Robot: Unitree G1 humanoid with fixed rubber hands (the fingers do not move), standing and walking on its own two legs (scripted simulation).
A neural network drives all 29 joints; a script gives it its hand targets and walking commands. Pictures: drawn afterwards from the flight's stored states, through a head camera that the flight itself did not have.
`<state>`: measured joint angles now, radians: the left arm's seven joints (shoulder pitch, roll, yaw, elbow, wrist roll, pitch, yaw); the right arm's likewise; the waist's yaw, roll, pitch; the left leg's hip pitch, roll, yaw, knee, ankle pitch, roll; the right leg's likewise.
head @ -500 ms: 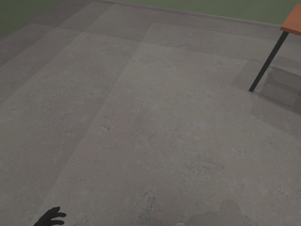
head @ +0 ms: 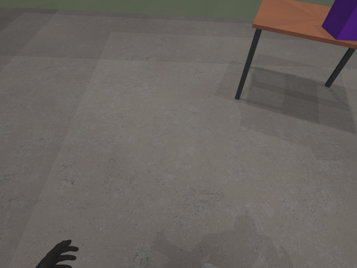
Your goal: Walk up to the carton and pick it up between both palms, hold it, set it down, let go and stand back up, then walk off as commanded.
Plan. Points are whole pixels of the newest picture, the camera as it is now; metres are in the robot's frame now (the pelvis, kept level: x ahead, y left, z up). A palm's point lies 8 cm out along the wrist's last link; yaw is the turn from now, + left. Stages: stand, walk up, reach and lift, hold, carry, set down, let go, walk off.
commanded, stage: walk up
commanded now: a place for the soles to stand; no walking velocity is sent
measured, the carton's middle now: (356, 13) +1.52 -1.05 +0.03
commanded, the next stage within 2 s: none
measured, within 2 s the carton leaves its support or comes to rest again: neither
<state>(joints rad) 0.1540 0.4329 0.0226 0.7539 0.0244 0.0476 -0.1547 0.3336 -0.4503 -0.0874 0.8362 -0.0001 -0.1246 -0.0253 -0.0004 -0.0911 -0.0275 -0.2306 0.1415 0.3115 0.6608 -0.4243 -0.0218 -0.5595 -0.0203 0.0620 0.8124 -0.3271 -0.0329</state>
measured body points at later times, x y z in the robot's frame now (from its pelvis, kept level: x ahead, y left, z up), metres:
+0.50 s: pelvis +0.12 -0.03 +0.01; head +0.14 +0.00 +0.46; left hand +0.31 +0.24 -0.11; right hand +0.12 -0.39 -0.05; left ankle +0.11 +0.08 -0.72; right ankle +0.14 -0.15 -0.67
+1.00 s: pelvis +0.26 -0.09 +0.00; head +0.28 -0.05 +0.45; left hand +0.47 +0.16 -0.13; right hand +0.22 -0.44 -0.05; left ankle +0.29 +0.02 -0.72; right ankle +0.23 -0.21 -0.69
